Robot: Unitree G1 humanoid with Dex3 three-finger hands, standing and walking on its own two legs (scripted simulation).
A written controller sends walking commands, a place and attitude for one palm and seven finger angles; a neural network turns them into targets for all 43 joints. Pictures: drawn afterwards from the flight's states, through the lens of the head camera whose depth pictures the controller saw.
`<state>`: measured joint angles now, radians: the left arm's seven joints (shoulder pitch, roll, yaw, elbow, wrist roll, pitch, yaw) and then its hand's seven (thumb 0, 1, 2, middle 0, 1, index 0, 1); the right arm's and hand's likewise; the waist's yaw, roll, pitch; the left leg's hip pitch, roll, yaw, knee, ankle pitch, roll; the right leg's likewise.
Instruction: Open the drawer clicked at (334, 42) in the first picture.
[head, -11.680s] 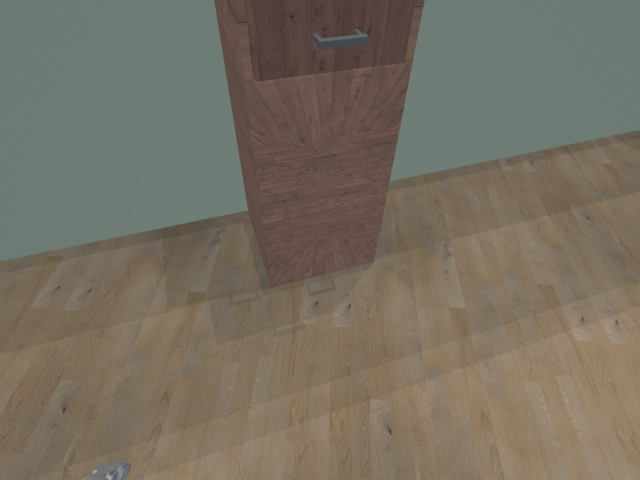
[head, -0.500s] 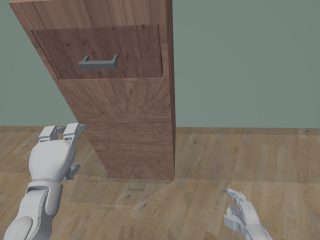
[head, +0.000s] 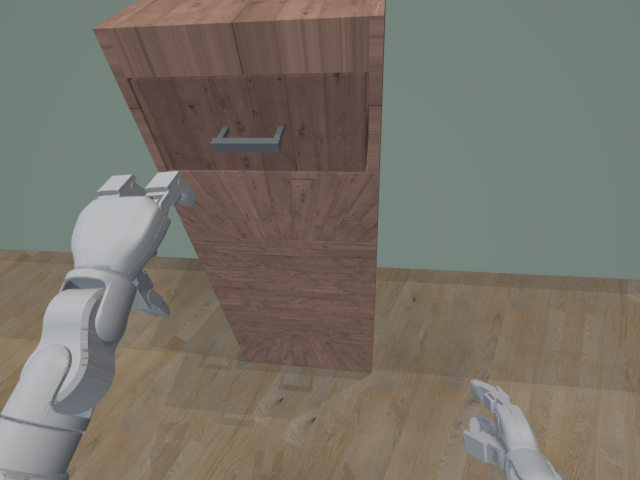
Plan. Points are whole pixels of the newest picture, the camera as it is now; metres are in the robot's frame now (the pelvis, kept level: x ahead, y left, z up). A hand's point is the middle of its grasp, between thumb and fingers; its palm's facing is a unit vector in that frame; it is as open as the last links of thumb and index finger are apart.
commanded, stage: raise the hand with hooked fingers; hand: left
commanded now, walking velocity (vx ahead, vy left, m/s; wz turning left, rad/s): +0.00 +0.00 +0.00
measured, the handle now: (249, 138) +0.59 +0.21 +0.14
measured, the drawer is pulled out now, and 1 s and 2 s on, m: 0.00 0.00 0.00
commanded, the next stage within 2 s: move the hooked fingers above the handle in 0.78 s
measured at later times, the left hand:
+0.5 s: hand (157, 222) +0.31 +0.23 +0.20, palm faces +0.08 -0.03 -1.00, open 13.9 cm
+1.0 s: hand (176, 232) +0.30 +0.20 +0.20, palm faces +0.09 +0.00 -1.00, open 13.8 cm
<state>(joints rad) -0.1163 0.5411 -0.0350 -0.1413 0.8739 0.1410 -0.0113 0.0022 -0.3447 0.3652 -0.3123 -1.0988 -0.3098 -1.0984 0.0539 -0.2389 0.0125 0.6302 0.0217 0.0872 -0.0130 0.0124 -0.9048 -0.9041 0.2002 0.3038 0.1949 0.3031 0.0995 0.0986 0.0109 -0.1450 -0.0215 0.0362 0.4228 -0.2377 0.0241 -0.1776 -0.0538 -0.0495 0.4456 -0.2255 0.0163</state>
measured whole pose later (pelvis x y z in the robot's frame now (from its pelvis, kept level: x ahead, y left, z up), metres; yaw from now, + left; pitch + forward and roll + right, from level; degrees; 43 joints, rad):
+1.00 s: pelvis -0.01 -0.02 +0.00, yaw +1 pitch -3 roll +1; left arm -0.30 0.62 -0.05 -0.10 0.80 0.05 -0.25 0.00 -0.49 0.30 -0.32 -1.20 -0.32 -1.20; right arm 0.08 -0.27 0.04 0.62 0.03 0.07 0.00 0.01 -0.90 -0.90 0.20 0.30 0.20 0.30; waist 0.09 0.11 0.01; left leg -0.16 0.00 0.02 0.41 -0.21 0.00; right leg -0.20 -0.04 -0.07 0.45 -0.21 -0.01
